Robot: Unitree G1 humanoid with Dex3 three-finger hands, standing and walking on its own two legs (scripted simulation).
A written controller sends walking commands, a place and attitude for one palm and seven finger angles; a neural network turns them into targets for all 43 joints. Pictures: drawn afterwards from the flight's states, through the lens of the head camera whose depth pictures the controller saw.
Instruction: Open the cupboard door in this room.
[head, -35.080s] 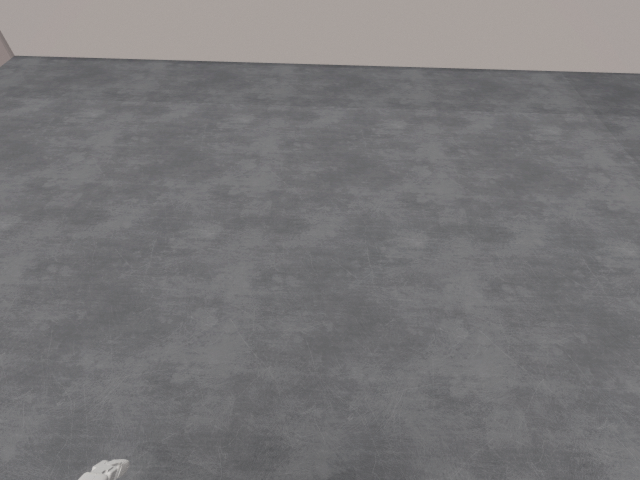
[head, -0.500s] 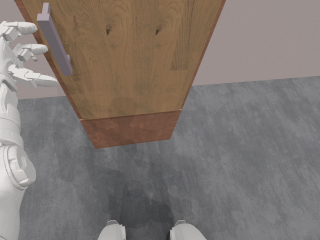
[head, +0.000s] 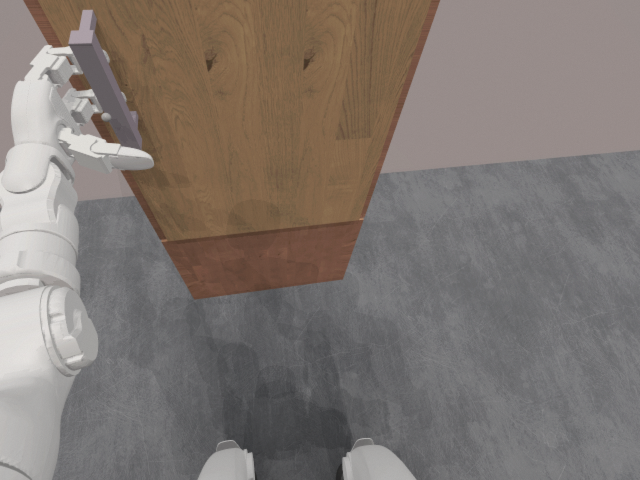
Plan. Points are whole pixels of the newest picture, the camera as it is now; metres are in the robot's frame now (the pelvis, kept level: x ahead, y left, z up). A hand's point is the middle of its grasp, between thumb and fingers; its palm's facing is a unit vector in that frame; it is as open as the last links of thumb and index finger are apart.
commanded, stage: slide the fingers in behind the handle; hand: left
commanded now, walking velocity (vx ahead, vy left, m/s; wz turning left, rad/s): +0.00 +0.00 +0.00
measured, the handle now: (112, 87) +0.57 +0.21 +0.11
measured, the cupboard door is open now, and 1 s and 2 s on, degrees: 0 0 11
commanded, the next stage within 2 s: close the thumb around the handle in 0.66 s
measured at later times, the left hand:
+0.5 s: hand (129, 118) +0.51 +0.18 +0.12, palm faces +0.08 -1.00 -0.01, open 14.0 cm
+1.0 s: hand (129, 114) +0.53 +0.18 +0.11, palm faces +0.08 -1.00 +0.00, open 12.3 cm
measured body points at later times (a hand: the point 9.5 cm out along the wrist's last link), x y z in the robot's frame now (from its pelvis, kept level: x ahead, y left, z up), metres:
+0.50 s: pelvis +0.00 -0.01 +0.00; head +0.10 +0.00 +0.44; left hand +0.50 +0.23 +0.12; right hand -0.01 -0.27 -0.11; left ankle +0.02 +0.12 -0.69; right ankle -0.01 -0.14 -0.69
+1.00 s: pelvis +0.00 +0.00 +0.00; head +0.11 +0.01 +0.44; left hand +0.52 +0.24 +0.12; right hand -0.02 -0.27 -0.11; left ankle +0.02 +0.12 -0.69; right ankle -0.01 -0.14 -0.69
